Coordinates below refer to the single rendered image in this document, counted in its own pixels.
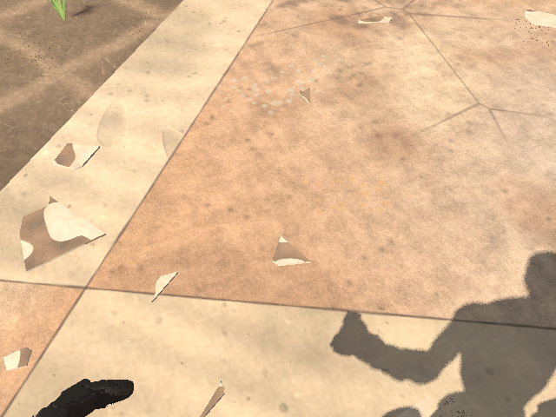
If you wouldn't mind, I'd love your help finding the left robot hand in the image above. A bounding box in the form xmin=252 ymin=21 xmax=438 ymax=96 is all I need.
xmin=32 ymin=379 xmax=134 ymax=417

